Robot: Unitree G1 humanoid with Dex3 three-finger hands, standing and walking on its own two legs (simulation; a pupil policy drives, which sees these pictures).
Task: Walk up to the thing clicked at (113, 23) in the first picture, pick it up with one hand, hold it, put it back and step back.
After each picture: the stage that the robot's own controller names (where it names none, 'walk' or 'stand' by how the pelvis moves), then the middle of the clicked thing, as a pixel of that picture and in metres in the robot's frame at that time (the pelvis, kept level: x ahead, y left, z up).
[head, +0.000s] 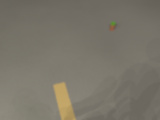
stand; (112, 26) +1.77 -0.47 -0.72
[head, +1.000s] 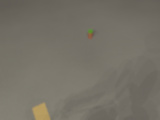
walk; (90, 34) +1.68 -0.04 -0.69
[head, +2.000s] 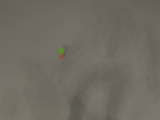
walk; (61, 53) +1.13 +0.24 -0.71
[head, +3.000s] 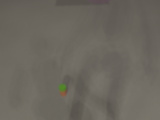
walk; (63, 90) +0.70 +0.21 -0.72
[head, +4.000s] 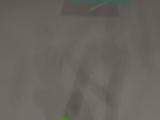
walk; out of the picture +0.42 +0.15 -0.72
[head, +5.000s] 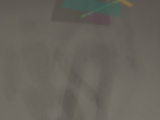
stand; out of the picture +0.29 +0.14 -0.71
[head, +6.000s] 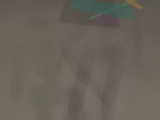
stand; out of the picture +0.27 +0.12 -0.72
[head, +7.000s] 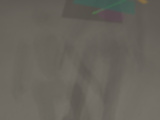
stand; out of the picture +0.28 +0.12 -0.72
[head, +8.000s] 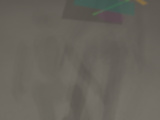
stand; out of the picture +0.28 +0.12 -0.72
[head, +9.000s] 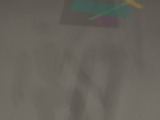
stand; out of the picture +0.28 +0.14 -0.72
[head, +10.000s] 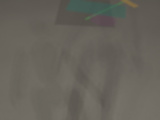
stand; out of the picture +0.28 +0.16 -0.73
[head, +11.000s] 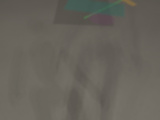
stand; out of the picture +0.27 +0.16 -0.73
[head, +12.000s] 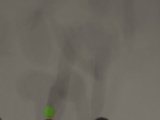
go down; (49, 112) +0.31 +0.15 -0.59
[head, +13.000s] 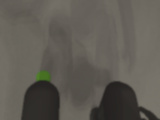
go down; (43, 79) +0.37 +0.15 -0.32
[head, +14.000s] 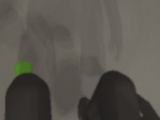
close in; (23, 71) +0.37 +0.17 -0.27
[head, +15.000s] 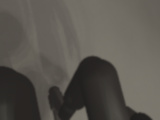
close; out of the picture +0.38 +0.19 -0.23
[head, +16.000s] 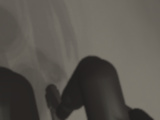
close; out of the picture +0.39 +0.21 -0.22
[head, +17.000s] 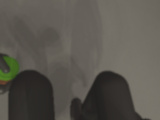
lift; (4, 73) +0.32 +0.22 -0.14
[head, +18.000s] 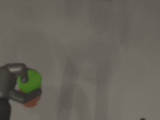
lift; (30, 89) +0.31 +0.17 +0.02
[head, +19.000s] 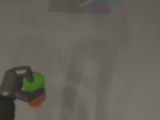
hold; (35, 91) +0.31 +0.16 -0.01
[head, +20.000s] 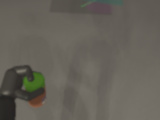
hold; (35, 90) +0.32 +0.16 -0.01
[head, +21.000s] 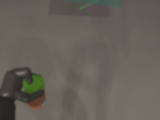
crouch; (35, 92) +0.31 +0.16 -0.01
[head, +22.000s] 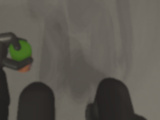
lower; (22, 57) +0.41 +0.18 -0.10
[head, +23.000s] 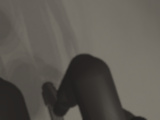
lower; out of the picture +0.43 +0.25 -0.23
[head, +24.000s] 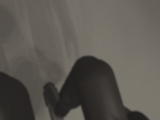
lower; out of the picture +0.41 +0.25 -0.23
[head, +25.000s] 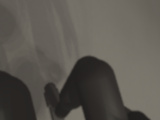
lower; out of the picture +0.41 +0.25 -0.23
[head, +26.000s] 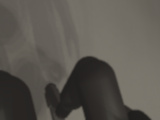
lower; out of the picture +0.41 +0.25 -0.23
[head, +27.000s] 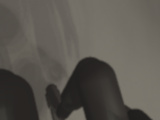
open; out of the picture +0.39 +0.24 -0.24
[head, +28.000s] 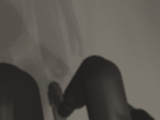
stand; out of the picture +0.39 +0.23 -0.23
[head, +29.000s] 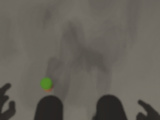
walk; (47, 85) +0.39 +0.17 -0.46
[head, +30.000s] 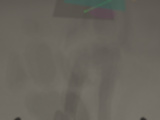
stand; out of the picture +0.33 +0.16 -0.66
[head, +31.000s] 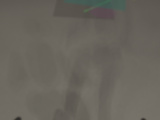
stand; out of the picture +0.34 +0.16 -0.66
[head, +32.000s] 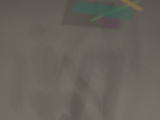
stand; out of the picture +0.35 +0.15 -0.71
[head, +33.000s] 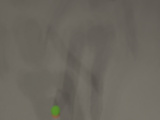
walk; (55, 112) +0.38 +0.11 -0.71
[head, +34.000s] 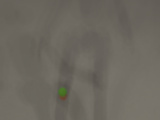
walk; (62, 94) +0.52 +0.13 -0.69
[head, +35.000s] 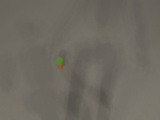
walk; (59, 63) +0.82 +0.20 -0.69
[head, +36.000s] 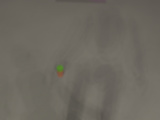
stand; (60, 71) +0.93 +0.19 -0.71
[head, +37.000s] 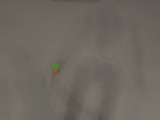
stand; (55, 70) +0.95 +0.24 -0.72
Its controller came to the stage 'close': yes
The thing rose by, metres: 0.70
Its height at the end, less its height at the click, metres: +0.00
